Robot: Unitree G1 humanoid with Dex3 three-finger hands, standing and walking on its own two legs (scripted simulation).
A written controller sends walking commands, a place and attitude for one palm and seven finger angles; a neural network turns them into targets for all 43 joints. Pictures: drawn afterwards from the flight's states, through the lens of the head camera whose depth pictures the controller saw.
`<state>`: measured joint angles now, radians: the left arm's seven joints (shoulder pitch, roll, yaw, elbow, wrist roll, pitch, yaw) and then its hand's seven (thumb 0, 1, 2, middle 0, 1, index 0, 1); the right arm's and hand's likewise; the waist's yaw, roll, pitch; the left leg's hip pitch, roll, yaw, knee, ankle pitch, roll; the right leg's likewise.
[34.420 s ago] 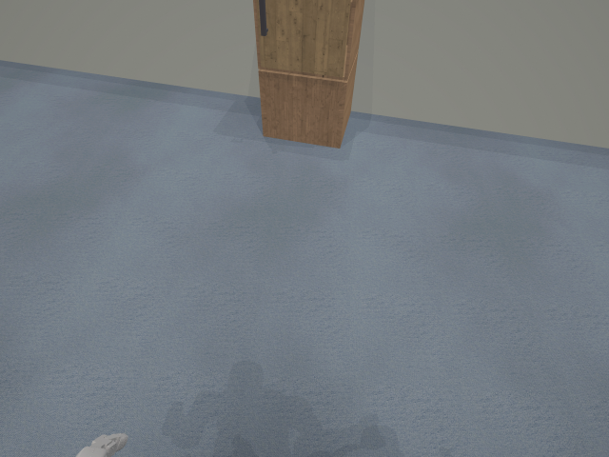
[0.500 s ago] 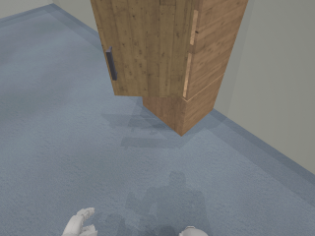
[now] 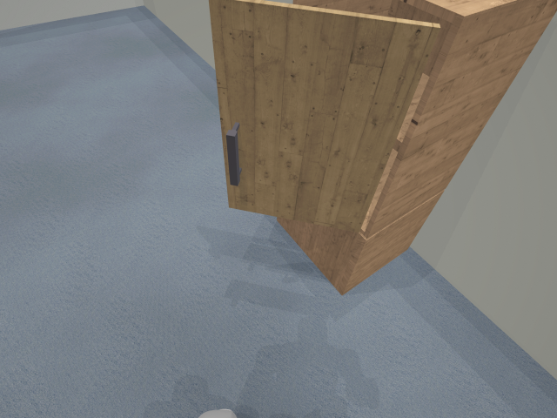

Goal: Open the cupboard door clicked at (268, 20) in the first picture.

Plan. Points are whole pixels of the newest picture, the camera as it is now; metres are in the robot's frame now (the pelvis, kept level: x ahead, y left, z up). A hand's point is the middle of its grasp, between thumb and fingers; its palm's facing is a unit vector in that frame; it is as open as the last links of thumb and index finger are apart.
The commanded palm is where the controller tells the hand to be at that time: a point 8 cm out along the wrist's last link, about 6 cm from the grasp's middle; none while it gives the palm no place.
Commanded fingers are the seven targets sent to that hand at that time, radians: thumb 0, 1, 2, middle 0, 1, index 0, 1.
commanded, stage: take the last steps up to it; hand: left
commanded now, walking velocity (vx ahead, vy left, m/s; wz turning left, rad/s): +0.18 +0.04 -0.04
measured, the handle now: (235, 154) +0.70 +0.19 -0.10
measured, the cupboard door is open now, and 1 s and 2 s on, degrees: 43 43 43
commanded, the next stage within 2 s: come to a stop and stand still in 0.12 s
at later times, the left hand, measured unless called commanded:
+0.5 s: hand (181, 376) +0.20 +0.19 -0.16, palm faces -0.06 -0.97 -0.24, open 7.3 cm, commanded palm none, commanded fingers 0.00 0.90 0.90 -0.20 -0.30 -0.20 -0.30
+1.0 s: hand out of the picture +0.12 +0.20 -0.17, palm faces -0.01 -0.96 -0.27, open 7.4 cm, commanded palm none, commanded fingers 0.00 0.90 0.90 -0.20 -0.30 -0.20 -0.30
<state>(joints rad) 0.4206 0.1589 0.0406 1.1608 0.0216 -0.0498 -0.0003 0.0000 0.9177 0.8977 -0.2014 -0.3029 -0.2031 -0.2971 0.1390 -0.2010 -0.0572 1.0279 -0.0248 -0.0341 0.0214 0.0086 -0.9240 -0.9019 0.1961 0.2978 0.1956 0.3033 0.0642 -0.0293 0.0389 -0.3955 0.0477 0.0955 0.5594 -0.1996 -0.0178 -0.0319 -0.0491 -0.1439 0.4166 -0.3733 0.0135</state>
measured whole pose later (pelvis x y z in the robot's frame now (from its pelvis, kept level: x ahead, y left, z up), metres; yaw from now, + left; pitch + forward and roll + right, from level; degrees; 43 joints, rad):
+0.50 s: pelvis +0.11 +0.00 +0.00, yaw -2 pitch +0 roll +1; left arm 0.15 0.19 0.02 1.04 0.01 0.00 0.02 0.01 0.92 0.90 -0.20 -0.30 -0.20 -0.30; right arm 0.28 -0.15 -0.03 1.11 -0.01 0.01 -0.03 0.00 -0.91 -0.90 0.20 0.30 0.20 0.30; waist -0.04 0.01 0.04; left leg -0.21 0.02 0.14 0.52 -0.32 0.00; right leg -0.31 -0.04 -0.08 0.57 -0.27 -0.03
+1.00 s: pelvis +0.10 +0.00 +0.00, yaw -2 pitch +0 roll +1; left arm 0.28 0.17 0.00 1.06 0.02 0.02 0.03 0.01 0.91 0.90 -0.20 -0.30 -0.20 -0.30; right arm 0.24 -0.19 -0.04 0.97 -0.02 0.00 -0.01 0.00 -0.93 -0.90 0.20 0.30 0.20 0.30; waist 0.00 0.04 0.03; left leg -0.22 0.02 0.12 0.55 -0.33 0.01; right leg -0.31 -0.04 -0.09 0.59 -0.28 -0.03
